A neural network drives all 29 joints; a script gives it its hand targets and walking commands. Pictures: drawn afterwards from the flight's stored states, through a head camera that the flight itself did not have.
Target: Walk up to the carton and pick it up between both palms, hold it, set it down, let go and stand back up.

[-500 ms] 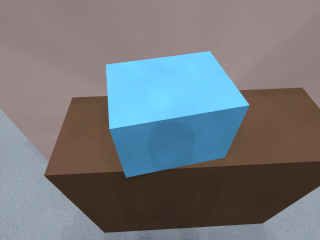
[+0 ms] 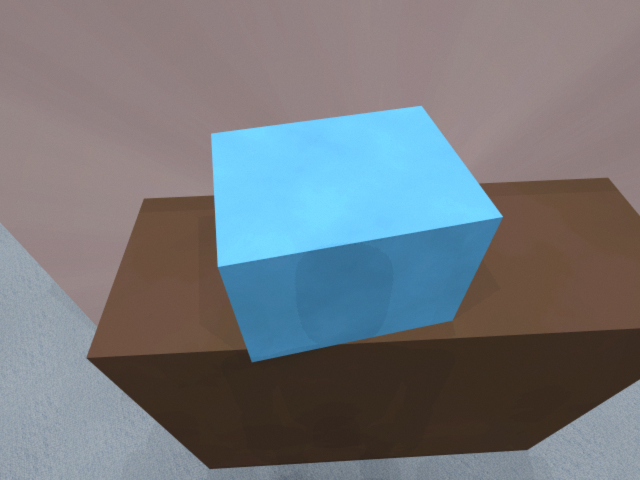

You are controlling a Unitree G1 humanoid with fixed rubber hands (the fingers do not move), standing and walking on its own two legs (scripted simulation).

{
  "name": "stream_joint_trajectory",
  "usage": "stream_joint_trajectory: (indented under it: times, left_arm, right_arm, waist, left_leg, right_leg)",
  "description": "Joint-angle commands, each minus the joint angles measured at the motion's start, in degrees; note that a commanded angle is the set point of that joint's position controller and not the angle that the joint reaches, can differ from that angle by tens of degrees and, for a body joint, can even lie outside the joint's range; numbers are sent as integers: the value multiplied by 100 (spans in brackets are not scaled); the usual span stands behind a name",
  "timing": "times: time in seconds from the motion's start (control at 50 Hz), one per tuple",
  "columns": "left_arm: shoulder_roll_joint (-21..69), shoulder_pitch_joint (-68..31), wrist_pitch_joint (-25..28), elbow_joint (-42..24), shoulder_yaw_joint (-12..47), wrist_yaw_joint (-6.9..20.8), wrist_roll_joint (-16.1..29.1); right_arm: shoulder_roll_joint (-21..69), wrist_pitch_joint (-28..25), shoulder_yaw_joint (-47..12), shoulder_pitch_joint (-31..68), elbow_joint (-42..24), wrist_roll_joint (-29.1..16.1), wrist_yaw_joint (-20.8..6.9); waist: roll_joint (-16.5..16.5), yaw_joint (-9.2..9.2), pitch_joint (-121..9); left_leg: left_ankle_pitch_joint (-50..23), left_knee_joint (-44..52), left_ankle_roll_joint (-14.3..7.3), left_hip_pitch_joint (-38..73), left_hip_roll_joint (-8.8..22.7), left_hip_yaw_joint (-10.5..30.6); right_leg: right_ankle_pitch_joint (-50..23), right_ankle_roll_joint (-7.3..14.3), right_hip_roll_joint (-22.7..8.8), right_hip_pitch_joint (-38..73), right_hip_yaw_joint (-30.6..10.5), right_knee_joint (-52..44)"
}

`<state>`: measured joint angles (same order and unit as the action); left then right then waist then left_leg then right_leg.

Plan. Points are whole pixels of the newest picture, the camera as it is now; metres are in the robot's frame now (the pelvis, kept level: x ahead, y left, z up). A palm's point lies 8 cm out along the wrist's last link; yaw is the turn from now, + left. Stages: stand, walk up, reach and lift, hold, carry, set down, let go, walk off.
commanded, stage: stand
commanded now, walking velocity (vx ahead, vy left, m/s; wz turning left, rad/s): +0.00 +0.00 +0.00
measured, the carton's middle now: (338, 232) +0.42 +0.00 +0.07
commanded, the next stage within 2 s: walk up in 1.94 s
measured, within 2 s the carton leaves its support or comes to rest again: neither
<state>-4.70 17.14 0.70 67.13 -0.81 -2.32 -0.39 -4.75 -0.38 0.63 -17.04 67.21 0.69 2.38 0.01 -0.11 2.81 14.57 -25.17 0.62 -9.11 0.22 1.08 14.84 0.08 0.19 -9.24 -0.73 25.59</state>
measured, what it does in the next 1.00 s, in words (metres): stands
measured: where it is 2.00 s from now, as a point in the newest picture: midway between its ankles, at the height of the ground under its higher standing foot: outside the picture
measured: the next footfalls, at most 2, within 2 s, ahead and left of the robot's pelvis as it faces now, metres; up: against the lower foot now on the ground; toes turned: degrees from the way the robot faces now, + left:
none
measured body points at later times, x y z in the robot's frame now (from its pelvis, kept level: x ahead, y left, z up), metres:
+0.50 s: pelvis +0.01 +0.00 +0.00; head +0.02 -0.01 +0.45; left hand -0.02 +0.19 -0.16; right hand -0.01 -0.20 -0.17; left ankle -0.01 +0.13 -0.74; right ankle -0.01 -0.12 -0.74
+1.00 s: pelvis +0.01 +0.00 +0.00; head +0.02 -0.01 +0.45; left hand -0.02 +0.20 -0.16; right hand -0.01 -0.20 -0.17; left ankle -0.01 +0.13 -0.74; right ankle -0.01 -0.12 -0.74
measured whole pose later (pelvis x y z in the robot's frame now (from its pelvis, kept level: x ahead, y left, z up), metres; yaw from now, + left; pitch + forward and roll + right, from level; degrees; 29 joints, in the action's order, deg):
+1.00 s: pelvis +0.01 +0.00 +0.00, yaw +1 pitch -2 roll +0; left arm -5.1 18.0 0.6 66.6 -0.9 -2.6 -0.7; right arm -5.3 -0.3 1.3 -17.5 66.7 0.6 2.5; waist 0.7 0.0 2.8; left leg 14.5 -23.2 1.0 -6.6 0.3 1.5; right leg 15.3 0.2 0.0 -6.8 -0.1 24.3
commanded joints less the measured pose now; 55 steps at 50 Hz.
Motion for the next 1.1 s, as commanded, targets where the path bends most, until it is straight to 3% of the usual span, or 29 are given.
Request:
stream_joint_trajectory:
  times: [0.0, 0.04, 0.06, 0.1, 0.12, 0.16, 0.18, 0.24, 0.26, 0.3, 0.32, 0.34, 0.4, 0.42, 0.46, 0.54, 0.6, 0.64, 0.7, 0.72, 0.74, 0.8, 0.86, 0.9, 0.92, 0.94, 0.98, 1.04, 1.08]
  left_arm:
    - [-506, 598, -17, -16, -82, -19, 2]
    - [-263, 628, -26, -109, -45, -20, -1]
    - [-280, 663, -27, -126, -78, -14, -6]
    - [-632, 437, 44, -215, -169, 4, -58]
    - [-466, 841, 47, -140, -95, -39, -74]
    - [-485, 491, 56, -218, -131, -51, -53]
    - [-373, 667, 27, -201, -66, -35, -63]
    - [-330, 673, 42, -217, -66, -21, -38]
    - [-621, 683, 32, -137, -108, -53, -49]
    - [-283, 586, -3, -110, -31, -60, -46]
    - [-554, 586, 39, -161, -61, -78, -55]
    - [-672, 667, 68, -141, -128, -80, -38]
    - [-504, 590, 27, -97, -61, -85, -31]
    - [-443, 708, 61, -146, -57, -73, 6]
    - [-544, 639, 47, -132, -83, -80, -13]
    - [-532, 623, 16, -47, -73, -53, -8]
    - [-421, 641, 33, -105, -67, -75, -39]
    - [-330, 627, 76, -127, -100, -52, 24]
    - [-598, 354, 47, -202, -142, -57, -14]
    - [-400, 697, 29, -136, -96, -66, -39]
    - [-509, 738, 26, -47, -140, -53, -26]
    - [-652, 845, 8, -113, -152, -27, -61]
    - [-685, 622, 9, -119, -149, -23, -60]
    - [-369, 571, 33, -217, -38, -70, -6]
    - [-412, 705, 62, -93, -84, -45, -28]
    - [-449, 614, 40, -87, -43, -56, -25]
    - [-444, 540, 47, -205, -51, -75, -5]
    - [-846, 531, 21, -149, -137, -47, -28]
    - [-547, 592, -3, -151, -81, -39, -27]
  right_arm:
    - [-505, -38, 104, -525, -136, 9, 24]
    - [-343, -5, 59, -528, -53, 24, 53]
    - [-221, 1, 31, -459, -97, 24, 36]
    - [-537, -21, 124, -308, -159, 50, 46]
    - [-643, -32, 154, -401, -126, -12, 51]
    - [-261, 18, 74, -572, -68, 29, 38]
    - [-581, -2, 132, -620, -104, -8, 24]
    - [-415, 21, 85, -594, -69, -11, 34]
    - [-440, -26, 151, -627, -59, -3, 78]
    - [-487, 37, 151, -597, -79, -2, 12]
    - [-561, 42, 153, -621, -120, -10, -5]
    - [-420, 9, 153, -460, -156, -7, 3]
    - [-448, -35, 140, -642, -53, -12, 7]
    - [-474, -67, 117, -571, -75, 34, 43]
    - [-583, -72, 156, -655, -85, 18, 68]
    - [-256, -31, 105, -448, -198, 19, 45]
    - [-541, -80, 202, -616, -92, -41, 25]
    - [-437, -73, 172, -528, -78, -38, 46]
    - [-368, -73, 116, -513, -177, -1, 4]
    - [-609, -42, 202, -515, -127, -40, 37]
    - [-459, -42, 186, -516, -140, -46, 29]
    - [-475, -25, 147, -703, -82, -36, 72]
    - [-426, -12, 110, -623, -82, -13, -9]
    - [-442, -43, 124, -643, -164, -18, 20]
    - [-388, -54, 119, -590, -84, 2, 66]
    - [-546, -21, 158, -687, -94, -18, 54]
    - [-549, -50, 145, -540, -157, -21, 41]
    - [-490, -26, 102, -683, -79, -39, 12]
    - [-534, -31, 110, -593, -132, -33, 41]
  waist:
    - [-191, 3, 580]
    - [218, -60, 408]
    - [-140, -87, 539]
    - [259, -47, 289]
    - [196, -125, 400]
    - [133, 27, 328]
    - [-233, -30, 54]
    - [108, 40, -25]
    - [-186, 88, 212]
    - [28, 122, 500]
    - [-119, 169, 302]
    - [-237, 17, -30]
    - [304, 85, 428]
    - [287, -53, 147]
    - [-248, 28, 286]
    - [-291, 3, 493]
    - [277, 49, 214]
    - [379, -43, -71]
    - [48, 113, 86]
    - [-13, -102, 139]
    - [-348, -18, 265]
    - [63, -87, 277]
    - [120, 83, 445]
    - [-137, 51, 180]
    - [-3, -64, 403]
    - [-99, 63, 539]
    - [60, 48, 122]
    - [-224, 55, 437]
    - [-7, 4, 522]
  left_leg:
    - [-734, 525, -200, -216, 371, 355]
    - [-593, 667, -236, -395, 354, 366]
    - [-748, 542, -238, -527, 401, 389]
    - [-882, 551, -230, -375, 399, 398]
    - [-911, 526, -185, -309, 380, 334]
    - [-793, 531, -173, -258, 362, 297]
    - [-733, 460, -186, 54, 320, 269]
    - [-928, 421, -214, 22, 368, 309]
    - [-1127, 452, -178, 82, 446, 364]
    - [-605, 504, -184, -173, 363, 347]
    - [-869, 444, -203, -6, 373, 308]
    - [-1096, 360, -200, 226, 419, 223]
    - [-1169, 493, -209, -116, 389, 279]
    - [-1663, 477, -253, 162, 457, 262]
    - [-1481, 411, -233, 113, 457, 355]
    - [-931, 537, -162, -125, 412, 295]
    - [-1394, 460, -215, -28, 464, 267]
    - [-1551, 452, -294, 288, 483, 345]
    - [-1498, 496, -230, 198, 471, 327]
    - [-1189, 497, -203, 174, 430, 250]
    - [-1062, 582, -176, 55, 460, 291]
    - [-1125, 572, -205, -58, 423, 311]
    - [-825, 617, -137, -150, 361, 231]
    - [-1180, 546, -193, -59, 425, 326]
    - [-1533, 531, -195, -17, 486, 297]
    - [-1045, 627, -182, -147, 407, 306]
    - [-1257, 506, -184, 16, 475, 339]
    - [-930, 673, -132, -254, 424, 340]
    - [-885, 618, -153, -158, 412, 326]
  right_leg:
    - [-770, 164, -394, -332, -373, -513]
    - [-801, 113, -425, -123, -350, -445]
    - [-923, 125, -358, -38, -306, -466]
    - [-1092, 155, -419, 28, -358, -462]
    - [-1286, 136, -468, -65, -385, -430]
    - [-922, 140, -440, -85, -298, -476]
    - [-778, 118, -430, -203, -358, -512]
    - [-1186, 68, -410, 30, -266, -457]
    - [-1282, 126, -443, -137, -325, -527]
    - [-816, 114, -425, -357, -343, -608]
    - [-1012, 156, -481, -260, -414, -615]
    - [-1258, 151, -487, -136, -355, -593]
    - [-1241, 146, -542, -188, -449, -590]
    - [-1451, 166, -527, -38, -425, -408]
    - [-1496, 155, -434, -110, -318, -471]
    - [-1087, 123, -364, -244, -285, -529]
    - [-1502, 196, -506, 9, -338, -448]
    - [-1448, 184, -476, 99, -301, -460]
    - [-1572, 180, -467, 111, -314, -462]
    - [-1250, 105, -450, 79, -338, -555]
    - [-1143, 126, -469, 48, -314, -551]
    - [-1294, 147, -455, 270, -354, -559]
    - [-1006, 129, -457, -10, -345, -632]
    - [-1404, 144, -502, 195, -306, -535]
    - [-1529, 150, -515, 115, -280, -521]
    - [-1162, 126, -499, -11, -298, -599]
    - [-1469, 119, -464, 229, -314, -532]
    - [-1133, 102, -477, 167, -274, -630]
    - [-870, 133, -434, -63, -365, -587]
